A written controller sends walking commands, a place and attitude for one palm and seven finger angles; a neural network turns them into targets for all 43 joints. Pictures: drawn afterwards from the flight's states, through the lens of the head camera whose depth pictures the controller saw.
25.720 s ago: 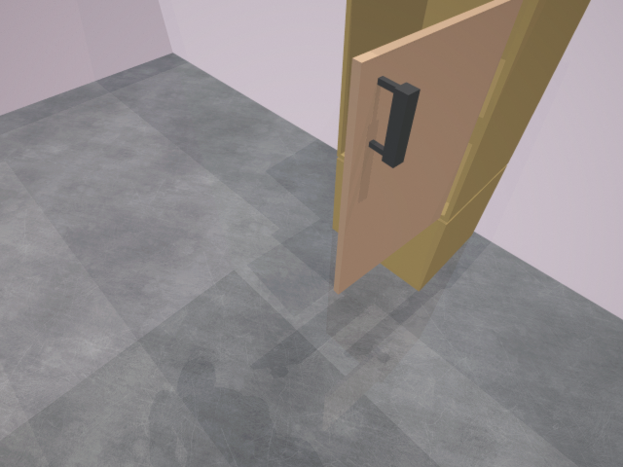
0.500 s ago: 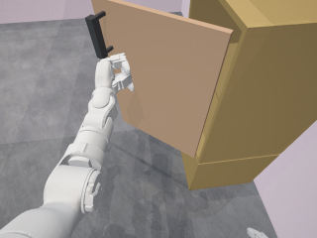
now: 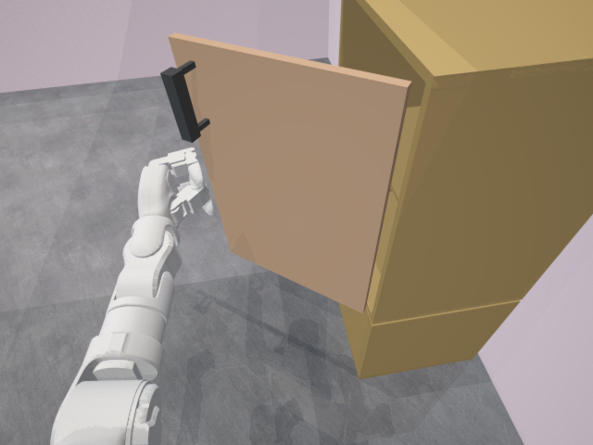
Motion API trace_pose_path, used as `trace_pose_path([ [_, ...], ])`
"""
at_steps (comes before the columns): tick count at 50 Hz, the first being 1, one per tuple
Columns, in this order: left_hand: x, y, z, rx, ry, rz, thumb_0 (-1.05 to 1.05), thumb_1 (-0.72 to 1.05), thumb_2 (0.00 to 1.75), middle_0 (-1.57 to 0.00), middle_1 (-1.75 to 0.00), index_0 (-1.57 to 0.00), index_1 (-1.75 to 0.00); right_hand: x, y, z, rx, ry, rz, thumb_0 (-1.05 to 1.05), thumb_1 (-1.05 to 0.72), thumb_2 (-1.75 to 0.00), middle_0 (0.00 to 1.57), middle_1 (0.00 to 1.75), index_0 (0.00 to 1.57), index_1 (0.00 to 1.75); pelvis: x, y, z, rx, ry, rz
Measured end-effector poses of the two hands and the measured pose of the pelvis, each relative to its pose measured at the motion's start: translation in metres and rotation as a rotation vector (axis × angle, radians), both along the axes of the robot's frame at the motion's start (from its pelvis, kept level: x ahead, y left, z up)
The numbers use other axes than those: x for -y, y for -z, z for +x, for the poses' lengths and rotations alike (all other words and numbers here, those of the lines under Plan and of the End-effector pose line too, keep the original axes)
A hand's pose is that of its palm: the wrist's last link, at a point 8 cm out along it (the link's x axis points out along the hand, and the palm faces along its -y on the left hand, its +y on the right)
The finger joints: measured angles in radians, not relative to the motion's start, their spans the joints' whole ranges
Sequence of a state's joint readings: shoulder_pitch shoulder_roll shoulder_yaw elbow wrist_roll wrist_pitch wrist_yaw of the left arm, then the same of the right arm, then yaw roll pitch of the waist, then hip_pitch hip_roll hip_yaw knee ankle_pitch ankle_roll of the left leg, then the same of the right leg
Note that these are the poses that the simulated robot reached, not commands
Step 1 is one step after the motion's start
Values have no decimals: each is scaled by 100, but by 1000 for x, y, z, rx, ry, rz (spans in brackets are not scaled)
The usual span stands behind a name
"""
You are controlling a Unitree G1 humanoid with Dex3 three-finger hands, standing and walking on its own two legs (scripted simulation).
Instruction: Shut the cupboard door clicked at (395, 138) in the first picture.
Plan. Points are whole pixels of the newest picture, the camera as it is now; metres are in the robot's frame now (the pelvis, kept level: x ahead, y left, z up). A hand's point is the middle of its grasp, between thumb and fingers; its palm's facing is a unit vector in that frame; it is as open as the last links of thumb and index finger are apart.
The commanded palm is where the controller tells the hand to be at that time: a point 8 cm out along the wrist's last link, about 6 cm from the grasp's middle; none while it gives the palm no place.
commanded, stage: draw the hand back to the body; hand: left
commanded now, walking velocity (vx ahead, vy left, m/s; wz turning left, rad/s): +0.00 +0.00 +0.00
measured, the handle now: (190, 101) +0.64 +0.19 +0.16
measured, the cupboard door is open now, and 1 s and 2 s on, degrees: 51 51 51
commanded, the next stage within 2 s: step back with the hand held close in 1.30 s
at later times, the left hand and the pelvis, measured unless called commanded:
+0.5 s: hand (105, 284) +0.27 +0.21 +0.15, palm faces +0.24 -0.94 -0.23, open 3.4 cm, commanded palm +0.23 +0.25 +0.17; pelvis +0.00 +0.01 +0.01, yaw +4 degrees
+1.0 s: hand out of the picture +0.17 +0.30 +0.17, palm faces +0.49 -0.75 -0.44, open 6.7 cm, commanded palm +0.13 +0.33 +0.18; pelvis +0.01 +0.02 +0.01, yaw +3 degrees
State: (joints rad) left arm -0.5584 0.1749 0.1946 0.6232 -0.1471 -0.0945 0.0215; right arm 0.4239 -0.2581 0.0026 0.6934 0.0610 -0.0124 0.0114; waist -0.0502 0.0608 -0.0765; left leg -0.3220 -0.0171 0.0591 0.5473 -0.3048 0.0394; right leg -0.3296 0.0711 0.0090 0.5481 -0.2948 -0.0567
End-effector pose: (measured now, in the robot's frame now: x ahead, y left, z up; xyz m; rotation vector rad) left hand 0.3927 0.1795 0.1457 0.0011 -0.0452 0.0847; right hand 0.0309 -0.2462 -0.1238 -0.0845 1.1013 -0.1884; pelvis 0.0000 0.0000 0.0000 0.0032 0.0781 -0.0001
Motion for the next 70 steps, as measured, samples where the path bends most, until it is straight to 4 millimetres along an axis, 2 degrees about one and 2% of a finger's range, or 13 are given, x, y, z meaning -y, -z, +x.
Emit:
trace_pose_path([
  [3,-7,-1,-22,1,8,-16,2,90,90,-129,-150,-130,-150,1,-8,28,69,-23,-31,1,-90,-90,20,30,20,30,-2,-2,0,31,-11,-5],
  [7,-15,-16,-46,51,3,0,2,90,90,-130,-150,-130,-150,-3,-26,80,216,-75,-61,1,-90,-90,19,30,20,30,-5,-3,-3,61,-21,-6],
  [13,-34,-30,-77,47,-13,48,2,90,90,-126,-146,-127,-146,-27,-61,156,435,-163,-42,1,-90,-90,19,30,19,29,-8,-6,-4,92,-38,-3],
  [16,-45,-27,-100,75,-42,130,2,90,90,-121,-141,-122,-141,-42,-77,179,503,-208,-26,1,-90,-90,19,30,20,30,-9,-7,-3,103,-43,-2],
  [19,-55,-18,-125,69,-74,175,2,90,89,-115,-134,-116,-134,-57,-83,189,514,-253,-10,1,-90,-90,19,30,20,30,-9,-9,-3,114,-50,-2],
  [23,-68,-13,-151,59,-123,221,2,90,89,-106,-124,-106,-124,-72,-75,189,468,-302,3,0,-90,-90,20,30,20,30,-11,-11,-2,127,-60,-5],
  [27,-82,-27,-168,89,-182,280,2,90,89,-95,-112,-96,-112,-79,-59,177,394,-317,20,0,-90,-90,20,30,20,30,-15,-12,1,134,-65,-6],
  [31,-96,-41,-180,123,-232,329,2,90,89,-85,-101,-85,-101,-80,-44,161,322,-295,37,1,-90,-89,20,30,20,30,-18,-12,5,136,-63,-6],
  [35,-107,-38,-192,96,-262,358,2,90,89,-74,-89,-75,-89,-74,-35,146,270,-254,38,1,-90,-89,20,30,20,30,-19,-12,7,134,-54,-7],
  [42,-128,-29,-224,18,-321,414,2,89,89,-55,-68,-55,-68,-52,-36,136,258,-202,-16,1,-90,-89,20,30,20,30,-20,-12,10,129,-46,-12],
  [51,-153,-46,-268,41,-454,498,2,89,89,-32,-42,-32,-43,-43,-50,155,354,-215,-61,1,-90,-90,20,30,20,30,-20,-11,6,137,-57,-15],
  [60,-145,-33,-263,46,-446,423,2,89,89,-22,-32,-23,-32,-59,-57,166,402,-255,-43,1,-90,-90,20,30,20,30,-19,-11,1,137,-63,-11],
  [70,-145,-45,-255,70,-422,470,2,89,89,-21,-30,-21,-31,-64,-51,158,381,-242,-18,1,-90,-90,20,30,20,30,-19,-12,5,141,-53,-13],
])
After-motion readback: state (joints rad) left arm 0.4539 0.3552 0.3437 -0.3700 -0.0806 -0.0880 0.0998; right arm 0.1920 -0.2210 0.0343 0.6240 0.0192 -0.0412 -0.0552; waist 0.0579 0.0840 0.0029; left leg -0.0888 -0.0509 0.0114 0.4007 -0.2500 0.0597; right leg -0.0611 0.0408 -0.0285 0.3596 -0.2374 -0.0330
